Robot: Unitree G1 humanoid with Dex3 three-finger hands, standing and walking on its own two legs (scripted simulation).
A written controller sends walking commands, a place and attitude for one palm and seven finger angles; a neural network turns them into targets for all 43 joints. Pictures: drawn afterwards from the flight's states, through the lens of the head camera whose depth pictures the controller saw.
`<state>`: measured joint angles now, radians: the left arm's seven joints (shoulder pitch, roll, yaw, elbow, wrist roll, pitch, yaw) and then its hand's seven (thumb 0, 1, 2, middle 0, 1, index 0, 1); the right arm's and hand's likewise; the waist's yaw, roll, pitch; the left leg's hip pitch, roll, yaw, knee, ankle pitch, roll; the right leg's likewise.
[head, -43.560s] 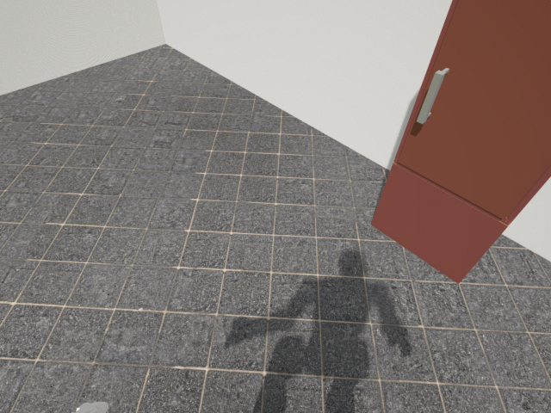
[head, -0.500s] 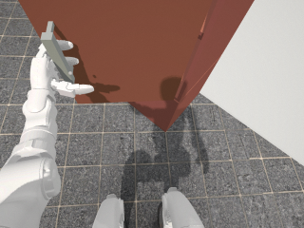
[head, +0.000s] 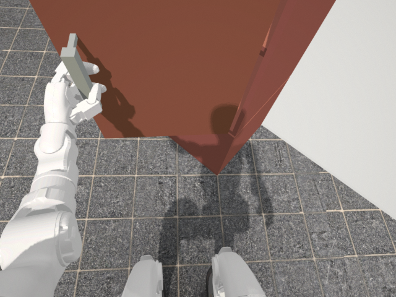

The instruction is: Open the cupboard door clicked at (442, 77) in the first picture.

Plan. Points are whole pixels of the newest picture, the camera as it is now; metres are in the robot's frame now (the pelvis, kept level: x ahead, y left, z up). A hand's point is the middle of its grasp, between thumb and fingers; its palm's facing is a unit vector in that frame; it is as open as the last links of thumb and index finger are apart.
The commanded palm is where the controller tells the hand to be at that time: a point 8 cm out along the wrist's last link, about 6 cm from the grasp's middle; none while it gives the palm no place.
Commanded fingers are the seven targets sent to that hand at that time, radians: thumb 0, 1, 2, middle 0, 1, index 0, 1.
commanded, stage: pull the door open along its arc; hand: left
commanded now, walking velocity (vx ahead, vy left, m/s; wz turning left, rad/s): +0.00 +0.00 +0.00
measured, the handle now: (85, 77) +0.54 +0.20 +0.06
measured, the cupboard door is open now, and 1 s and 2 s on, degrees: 46 85 86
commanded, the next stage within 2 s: open thumb and fingers to let go in 1.04 s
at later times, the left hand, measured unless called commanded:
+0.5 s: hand (101, 135) +0.41 +0.16 +0.05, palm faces +0.00 -1.00 +0.01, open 6.1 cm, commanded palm +0.36 +0.20 +0.05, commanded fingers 0.00 0.90 0.90 -0.40 -1.35 -0.40 -1.35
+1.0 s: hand (161, 203) +0.28 +0.05 +0.06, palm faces +0.34 -0.94 -0.03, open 6.2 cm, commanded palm +0.20 +0.08 +0.05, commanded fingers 0.00 0.90 0.90 -0.40 -1.35 -0.40 -1.35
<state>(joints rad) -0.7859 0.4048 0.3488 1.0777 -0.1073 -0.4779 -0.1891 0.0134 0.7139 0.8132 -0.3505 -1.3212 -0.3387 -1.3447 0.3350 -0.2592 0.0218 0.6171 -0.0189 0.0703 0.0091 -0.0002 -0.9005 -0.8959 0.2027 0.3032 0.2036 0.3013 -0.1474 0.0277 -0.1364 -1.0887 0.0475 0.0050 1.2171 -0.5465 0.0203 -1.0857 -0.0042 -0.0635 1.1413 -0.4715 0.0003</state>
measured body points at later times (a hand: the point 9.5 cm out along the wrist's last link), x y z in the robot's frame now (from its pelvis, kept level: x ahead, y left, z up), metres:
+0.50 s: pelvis +0.01 +0.00 +0.02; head +0.12 +0.01 +0.45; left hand +0.40 +0.21 +0.05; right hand +0.08 -0.26 -0.10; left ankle +0.01 +0.10 -0.64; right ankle +0.03 -0.13 -0.64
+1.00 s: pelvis +0.01 -0.03 +0.02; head +0.07 -0.03 +0.47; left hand +0.26 +0.10 +0.06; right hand +0.22 -0.21 -0.07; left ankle +0.01 +0.10 -0.64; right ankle +0.03 -0.13 -0.64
